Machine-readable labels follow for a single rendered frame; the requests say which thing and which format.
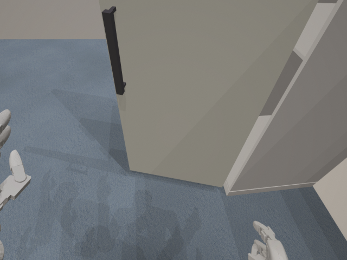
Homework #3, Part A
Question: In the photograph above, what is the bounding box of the left robot hand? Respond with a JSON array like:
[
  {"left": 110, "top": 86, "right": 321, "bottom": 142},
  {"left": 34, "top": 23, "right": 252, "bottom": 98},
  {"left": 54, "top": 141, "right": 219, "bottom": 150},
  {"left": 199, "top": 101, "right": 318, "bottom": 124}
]
[{"left": 0, "top": 109, "right": 31, "bottom": 211}]

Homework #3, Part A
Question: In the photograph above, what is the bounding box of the right robot hand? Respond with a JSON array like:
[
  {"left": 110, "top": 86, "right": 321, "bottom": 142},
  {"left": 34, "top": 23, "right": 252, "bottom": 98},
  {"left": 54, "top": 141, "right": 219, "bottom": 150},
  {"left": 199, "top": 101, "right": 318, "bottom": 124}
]
[{"left": 248, "top": 221, "right": 288, "bottom": 260}]

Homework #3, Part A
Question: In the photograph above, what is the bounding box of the handle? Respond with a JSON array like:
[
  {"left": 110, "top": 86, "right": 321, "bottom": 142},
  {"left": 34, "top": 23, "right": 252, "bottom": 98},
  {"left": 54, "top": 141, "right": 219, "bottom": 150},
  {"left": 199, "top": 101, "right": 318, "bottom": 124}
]
[{"left": 102, "top": 6, "right": 126, "bottom": 95}]

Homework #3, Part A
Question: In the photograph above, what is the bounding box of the fridge door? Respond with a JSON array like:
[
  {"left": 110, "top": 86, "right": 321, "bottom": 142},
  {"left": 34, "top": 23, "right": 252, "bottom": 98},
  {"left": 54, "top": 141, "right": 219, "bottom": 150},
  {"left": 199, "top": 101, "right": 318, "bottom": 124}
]
[{"left": 99, "top": 0, "right": 319, "bottom": 187}]

